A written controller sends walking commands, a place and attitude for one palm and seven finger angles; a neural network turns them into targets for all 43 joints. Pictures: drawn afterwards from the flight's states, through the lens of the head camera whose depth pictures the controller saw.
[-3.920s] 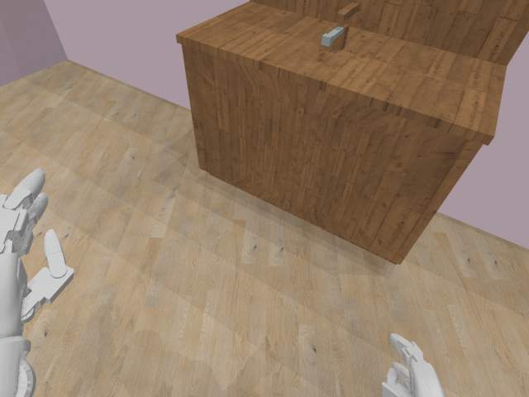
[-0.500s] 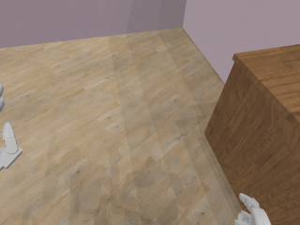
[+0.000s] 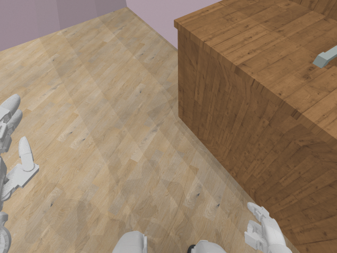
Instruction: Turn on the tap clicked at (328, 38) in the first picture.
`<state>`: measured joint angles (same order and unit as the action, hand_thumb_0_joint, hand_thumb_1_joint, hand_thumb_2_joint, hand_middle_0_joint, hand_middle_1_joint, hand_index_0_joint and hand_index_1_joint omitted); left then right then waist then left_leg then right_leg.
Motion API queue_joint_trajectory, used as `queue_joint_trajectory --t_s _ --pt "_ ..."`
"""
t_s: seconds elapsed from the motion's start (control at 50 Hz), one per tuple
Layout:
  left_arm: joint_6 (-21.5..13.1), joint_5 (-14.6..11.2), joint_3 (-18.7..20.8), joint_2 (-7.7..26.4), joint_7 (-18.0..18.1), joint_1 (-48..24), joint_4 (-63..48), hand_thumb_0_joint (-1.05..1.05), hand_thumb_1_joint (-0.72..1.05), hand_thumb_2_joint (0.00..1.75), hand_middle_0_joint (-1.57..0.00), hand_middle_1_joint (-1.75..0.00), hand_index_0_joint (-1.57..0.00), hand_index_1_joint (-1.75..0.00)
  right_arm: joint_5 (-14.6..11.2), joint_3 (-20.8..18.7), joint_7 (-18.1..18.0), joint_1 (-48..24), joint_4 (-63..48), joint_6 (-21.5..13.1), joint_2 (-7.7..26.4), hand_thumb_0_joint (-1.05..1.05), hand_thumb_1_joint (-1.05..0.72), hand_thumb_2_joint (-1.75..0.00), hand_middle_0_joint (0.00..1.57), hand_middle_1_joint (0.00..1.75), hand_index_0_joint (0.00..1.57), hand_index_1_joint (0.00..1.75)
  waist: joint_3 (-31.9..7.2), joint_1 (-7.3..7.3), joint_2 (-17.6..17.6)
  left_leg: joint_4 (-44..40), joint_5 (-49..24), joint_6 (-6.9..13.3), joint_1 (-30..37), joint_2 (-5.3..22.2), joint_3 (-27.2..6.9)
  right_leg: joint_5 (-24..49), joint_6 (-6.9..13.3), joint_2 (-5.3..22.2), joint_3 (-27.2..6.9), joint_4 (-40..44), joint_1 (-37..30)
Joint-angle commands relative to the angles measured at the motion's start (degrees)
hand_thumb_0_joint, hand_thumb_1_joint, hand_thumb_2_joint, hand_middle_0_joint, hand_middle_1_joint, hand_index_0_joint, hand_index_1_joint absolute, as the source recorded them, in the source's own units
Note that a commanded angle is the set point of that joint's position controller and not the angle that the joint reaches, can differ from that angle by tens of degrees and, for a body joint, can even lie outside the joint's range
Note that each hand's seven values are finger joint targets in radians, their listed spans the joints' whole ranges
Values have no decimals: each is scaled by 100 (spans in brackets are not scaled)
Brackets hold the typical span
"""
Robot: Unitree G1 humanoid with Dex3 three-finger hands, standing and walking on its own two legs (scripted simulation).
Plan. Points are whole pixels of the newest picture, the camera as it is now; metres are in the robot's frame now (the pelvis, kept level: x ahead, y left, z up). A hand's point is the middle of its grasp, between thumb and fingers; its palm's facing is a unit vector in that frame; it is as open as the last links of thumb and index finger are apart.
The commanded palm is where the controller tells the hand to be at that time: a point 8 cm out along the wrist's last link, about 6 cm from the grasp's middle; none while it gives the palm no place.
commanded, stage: turn to face it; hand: left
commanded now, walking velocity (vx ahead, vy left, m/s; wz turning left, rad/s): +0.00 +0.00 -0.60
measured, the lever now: (322, 60) +0.60 -0.41 +0.08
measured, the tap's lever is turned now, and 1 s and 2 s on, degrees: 0 0 0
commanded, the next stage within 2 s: none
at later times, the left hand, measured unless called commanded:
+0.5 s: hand (79, 175) +0.22 +0.14 +0.18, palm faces +0.18 -0.89 -0.42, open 7.5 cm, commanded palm +0.18 +0.19 +0.19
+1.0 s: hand (146, 197) +0.18 +0.04 +0.19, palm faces -0.10 -0.89 -0.45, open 7.4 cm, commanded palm +0.16 +0.10 +0.19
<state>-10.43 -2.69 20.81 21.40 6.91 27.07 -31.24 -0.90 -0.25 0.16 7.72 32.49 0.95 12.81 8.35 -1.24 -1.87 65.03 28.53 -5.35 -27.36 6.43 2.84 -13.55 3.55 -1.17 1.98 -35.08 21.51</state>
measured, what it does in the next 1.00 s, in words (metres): walks backwards, turning right: left foot, then right foot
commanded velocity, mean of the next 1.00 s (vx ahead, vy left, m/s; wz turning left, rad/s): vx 0.00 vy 0.00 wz -0.60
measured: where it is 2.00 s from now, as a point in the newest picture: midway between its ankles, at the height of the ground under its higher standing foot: outside the picture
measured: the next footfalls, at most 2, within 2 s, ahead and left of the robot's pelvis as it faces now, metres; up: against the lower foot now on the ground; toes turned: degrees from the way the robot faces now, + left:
left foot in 0.26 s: +0.02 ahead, +0.14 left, +0.00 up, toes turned -3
right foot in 0.54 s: -0.03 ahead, -0.15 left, +0.00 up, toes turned -24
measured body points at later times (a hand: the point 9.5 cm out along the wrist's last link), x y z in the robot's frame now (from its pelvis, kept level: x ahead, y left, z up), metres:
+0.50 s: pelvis -0.06 -0.03 +0.00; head -0.04 -0.05 +0.45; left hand +0.20 +0.19 +0.20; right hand +0.06 -0.25 -0.10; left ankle -0.01 +0.14 -0.73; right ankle -0.06 -0.13 -0.71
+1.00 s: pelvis -0.12 -0.05 +0.01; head -0.10 -0.08 +0.46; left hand +0.18 +0.08 +0.21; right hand -0.11 -0.37 -0.07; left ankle -0.06 +0.09 -0.70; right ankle -0.07 -0.14 -0.73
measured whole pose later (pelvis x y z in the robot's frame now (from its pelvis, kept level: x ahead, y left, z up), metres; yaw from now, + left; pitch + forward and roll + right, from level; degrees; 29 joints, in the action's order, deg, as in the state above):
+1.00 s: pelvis -0.12 -0.05 +0.01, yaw -32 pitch +2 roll +3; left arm -10.5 -3.6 21.8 22.5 8.5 28.9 -31.4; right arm -1.0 -2.8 -1.5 9.4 30.9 4.5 16.1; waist 1.4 0.7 2.1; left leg 39.1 26.8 -3.1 -18.4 0.4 1.6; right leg -4.1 5.6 -6.7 -6.1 -25.6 22.8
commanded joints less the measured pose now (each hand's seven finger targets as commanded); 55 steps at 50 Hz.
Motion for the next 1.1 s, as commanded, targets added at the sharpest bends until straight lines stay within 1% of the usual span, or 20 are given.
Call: queue_joint_trajectory --t_s 0.0,0.12,0.2,0.22,0.24,0.26,0.28,0.36,0.42,0.48,0.5,0.54,0.56,0.6,0.66,0.88,0.98,1.02,1.06,1.08 --pt "-497 -112 1404 1355 277 539 -1659 0 90 90 -20 -30 -20 -30 22 -136 -72 -383 -953 -74 275 0 -90 -90 20 30 20 30 -2041 179 640 -515 -379 -2 -204 -59 -203 2142 607 1425 -1686 1236 -1506" --pt "-348 -92 1174 1148 328 480 -1154 0 90 90 -20 -30 -20 -30 17 -278 -175 -199 -920 -155 503 0 -90 -90 20 30 20 30 -1778 323 917 -2176 -251 136 692 -362 -20 500 622 1313 -2324 1637 -749" --pt "-300 -21 801 935 253 126 -897 0 90 90 -20 -30 -20 -30 -14 -264 -198 50 -936 -91 604 0 -90 -90 20 30 20 30 -1661 149 590 -4009 -825 358 2037 -216 19 -229 107 868 -2079 1268 83" --pt "-334 -12 735 924 216 -63 -957 0 90 90 -20 -30 -20 -30 10 -303 -242 38 -994 -98 699 0 -90 -90 20 30 20 30 -1401 139 207 -4493 -547 623 2224 301 -479 -615 -113 481 -1889 745 649" --pt "-381 45 690 883 176 -292 -1091 0 90 90 -20 -30 -20 -30 29 -318 -265 -55 -1080 -108 818 0 -90 -90 20 30 20 30 -1104 172 -854 -4914 -870 1049 2185 1301 -1425 -1263 -369 -100 -1207 -449 1236" --pt "-401 149 703 1030 192 -508 -1210 0 90 90 -20 -30 -20 -30 -28 -313 -295 -104 -1116 -146 690 0 -90 -90 20 30 20 30 -1016 254 -1339 -5000 -1707 1386 1855 1998 -1648 -1502 -539 -146 -508 -2068 1308" --pt "-422 225 807 1112 212 -473 -964 0 90 90 -20 -30 -20 -30 12 -261 -285 -174 -1007 -202 533 0 -90 -90 20 30 20 30 -1014 292 -1300 -5079 -1464 1458 1136 2054 -1356 -1378 -572 22 -466 -3213 1053" --pt "-412 218 176 742 154 -1383 -1616 0 90 90 -20 -30 -20 -30 -55 -284 -135 -114 -984 -355 599 0 -90 -90 20 30 20 30 -575 268 -1410 -4702 -1870 1054 996 1485 318 -1012 -716 338 31 -2512 830" --pt "-361 193 204 760 201 -1168 -1241 0 90 90 -20 -30 -20 -30 -26 -274 -67 116 -963 -539 660 0 -90 -90 20 30 20 30 -705 206 -1289 -4293 -2591 856 1235 1489 338 -1263 -742 176 427 -1020 68" --pt "-307 164 430 893 198 -1046 -940 0 90 90 -20 -30 -20 -30 -15 -277 -47 200 -945 -626 650 0 -90 -90 20 30 20 30 -1031 226 -982 -3280 -2511 580 1316 1282 587 -334 -680 14 663 375 -832" --pt "-316 170 566 1012 198 -1040 -895 0 90 90 -20 -30 -20 -30 -25 -286 -25 259 -913 -631 609 0 -90 -90 20 30 20 30 -1218 208 -494 -2568 -2268 445 1186 1069 687 318 -518 252 336 865 -1224" --pt "-362 119 1121 1514 283 -727 -708 0 90 90 -20 -30 -20 -30 9 -170 -66 -116 -1068 -581 331 0 -90 -90 20 30 20 30 -1420 356 1936 -233 905 35 -645 -176 529 3944 517 1926 -2553 1268 -1989" --pt "-272 15 1113 1353 280 -494 -568 0 90 90 -20 -30 -20 -30 -38 -236 -73 -270 -1007 -497 368 0 -90 -90 20 30 20 30 -1722 347 1797 350 580 39 -556 -44 -242 3631 489 2049 -2714 1321 -1813" --pt "-324 -77 1294 1386 243 317 -822 0 90 90 -20 -30 -20 -30 -9 -153 -50 -265 -1023 -287 230 0 -90 -90 20 30 20 30 -1687 284 951 666 -60 27 -800 47 -502 2764 672 1746 -2480 1115 -1889" --pt "-471 -152 1295 1208 252 594 -1136 0 90 90 -20 -30 -20 -30 4 -84 -32 -387 -921 -53 212 0 -90 -90 20 30 20 30 -2098 210 657 100 -409 -63 -858 -27 -379 3062 559 1443 -1729 981 -2364" --pt "-322 -115 950 1123 308 339 -989 0 90 90 -20 -30 -20 -30 -44 -286 -167 -289 -1016 59 589 0 -90 -90 20 30 20 30 -1845 338 820 -2144 -172 185 409 -446 -239 909 496 1256 -2691 1749 -1289" --pt "-298 -43 666 1058 221 -172 -1043 0 90 90 -20 -30 -20 -30 -28 -260 -146 -133 -1078 168 614 0 -90 -90 20 30 20 30 -1668 274 684 -3481 -314 392 1567 -521 -95 -339 150 933 -2759 2049 -332" --pt "-363 -30 584 1051 164 -445 -1140 0 90 90 -20 -30 -20 -30 30 -253 -157 10 -1110 157 680 0 -90 -90 20 30 20 30 -1453 166 184 -4449 -312 680 2402 -69 -355 -941 -173 417 -2358 1518 611" --pt "-462 67 750 1248 121 -842 -1482 0 90 90 -20 -30 -20 -30 50 -267 -203 -180 -1210 2 690 0 -90 -90 20 30 20 30 -1099 265 -1428 -5268 -527 1416 2260 1715 -1730 -1112 -519 -369 -943 -1389 1509" --pt "-454 141 862 1300 167 -731 -1206 0 90 90 -20 -30 -20 -30 31 -224 -237 -193 -1173 -94 463 0 -90 -90 20 30 20 30 -1028 305 -1245 -5222 -922 1615 1568 1991 -1534 -1053 -611 -198 -607 -2863 1353"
